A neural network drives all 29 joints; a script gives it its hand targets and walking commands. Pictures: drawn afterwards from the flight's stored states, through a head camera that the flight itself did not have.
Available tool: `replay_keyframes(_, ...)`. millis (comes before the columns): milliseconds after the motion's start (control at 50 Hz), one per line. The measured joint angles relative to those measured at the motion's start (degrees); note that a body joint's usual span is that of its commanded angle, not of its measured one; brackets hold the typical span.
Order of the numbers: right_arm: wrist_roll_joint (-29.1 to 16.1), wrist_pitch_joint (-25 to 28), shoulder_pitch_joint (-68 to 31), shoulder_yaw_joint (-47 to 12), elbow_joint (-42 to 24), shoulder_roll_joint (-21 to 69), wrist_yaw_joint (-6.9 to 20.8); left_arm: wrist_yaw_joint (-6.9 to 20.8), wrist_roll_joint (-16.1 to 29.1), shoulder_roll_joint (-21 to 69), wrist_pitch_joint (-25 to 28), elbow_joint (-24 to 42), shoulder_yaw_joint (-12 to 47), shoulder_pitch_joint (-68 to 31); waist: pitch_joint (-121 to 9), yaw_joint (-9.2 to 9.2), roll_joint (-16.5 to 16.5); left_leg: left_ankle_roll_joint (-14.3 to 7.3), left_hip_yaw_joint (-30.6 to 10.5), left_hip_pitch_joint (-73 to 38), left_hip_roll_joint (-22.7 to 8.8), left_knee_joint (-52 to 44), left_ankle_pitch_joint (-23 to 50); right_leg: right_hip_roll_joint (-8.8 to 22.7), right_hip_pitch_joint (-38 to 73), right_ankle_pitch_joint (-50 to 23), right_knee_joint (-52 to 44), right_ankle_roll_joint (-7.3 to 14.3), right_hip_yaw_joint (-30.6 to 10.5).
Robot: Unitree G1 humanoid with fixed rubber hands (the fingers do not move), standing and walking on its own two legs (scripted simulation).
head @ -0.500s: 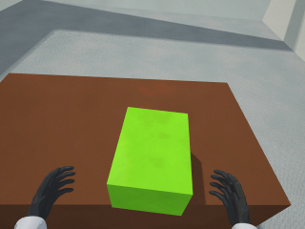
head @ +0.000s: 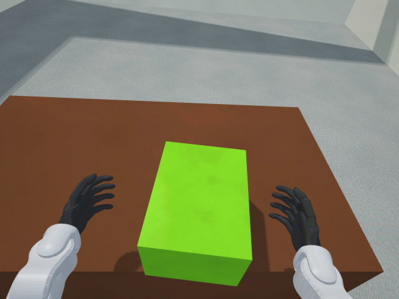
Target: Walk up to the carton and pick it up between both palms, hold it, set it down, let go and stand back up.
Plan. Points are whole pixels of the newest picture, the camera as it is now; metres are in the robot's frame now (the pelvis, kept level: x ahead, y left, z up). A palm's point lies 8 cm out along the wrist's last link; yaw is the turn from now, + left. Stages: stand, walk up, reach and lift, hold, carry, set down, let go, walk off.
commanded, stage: reach and lift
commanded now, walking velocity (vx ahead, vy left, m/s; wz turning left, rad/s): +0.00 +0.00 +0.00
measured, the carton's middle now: (198, 208) +0.33 +0.01 -0.02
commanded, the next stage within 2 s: none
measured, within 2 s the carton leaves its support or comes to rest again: neither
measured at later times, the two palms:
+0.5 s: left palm (87, 176) +0.32 +0.23 +0.10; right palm (291, 190) +0.31 -0.16 +0.10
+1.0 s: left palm (89, 168) +0.36 +0.24 +0.07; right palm (282, 180) +0.35 -0.16 +0.07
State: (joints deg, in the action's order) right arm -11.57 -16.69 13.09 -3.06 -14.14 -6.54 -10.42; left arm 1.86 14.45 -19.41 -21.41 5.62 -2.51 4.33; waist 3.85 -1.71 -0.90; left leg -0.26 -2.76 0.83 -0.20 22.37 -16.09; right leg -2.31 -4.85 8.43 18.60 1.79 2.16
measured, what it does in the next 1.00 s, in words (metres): stands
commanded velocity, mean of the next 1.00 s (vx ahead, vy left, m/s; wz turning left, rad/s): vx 0.00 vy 0.00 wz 0.00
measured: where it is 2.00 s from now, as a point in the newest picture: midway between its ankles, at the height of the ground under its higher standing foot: outside the picture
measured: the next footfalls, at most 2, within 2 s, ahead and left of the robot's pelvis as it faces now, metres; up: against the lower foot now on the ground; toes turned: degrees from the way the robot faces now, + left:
none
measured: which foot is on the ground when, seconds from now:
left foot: down 0.00-1.00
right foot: down 0.00-1.00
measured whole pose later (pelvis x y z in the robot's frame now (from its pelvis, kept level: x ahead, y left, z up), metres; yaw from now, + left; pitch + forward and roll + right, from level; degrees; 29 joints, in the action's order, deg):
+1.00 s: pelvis +0.00 +0.00 +0.00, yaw +0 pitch -2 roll -1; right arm -13.0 -8.5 -21.7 1.9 26.8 -6.5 -12.2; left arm 1.9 11.8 -19.2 -12.7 -31.2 -2.6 -26.7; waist 3.8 -1.5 -2.0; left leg -0.3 -2.8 4.1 -0.1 22.7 -16.1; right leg -2.2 -7.6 7.9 17.9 1.3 2.2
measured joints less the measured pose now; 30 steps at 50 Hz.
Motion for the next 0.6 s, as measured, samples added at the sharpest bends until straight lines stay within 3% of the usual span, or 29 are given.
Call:
replay_keyframes(280,-2.76,-2.82,-11.47,2.0,7.15,0.0,-1.74,0.0,0.0,0.0,-7.56,-0.97,0.0,-10.15,0.0,0.0,-0.7,-0.05,0.0,0.38,0.07,0.0,-0.13,0.09,-0.01,-0.31,-0.76,-0.38,0.0)
replay_keyframes(600,-3.04,-3.74,-25.64,4.32,20.07,0.0,-2.13,-0.01,-0.57,0.0,-9.23,-12.14,-0.01,-22.61,0.05,0.0,-1.08,-0.07,0.0,0.92,0.08,0.0,-0.1,0.1,-0.55,-0.33,-0.76,-0.49,0.0)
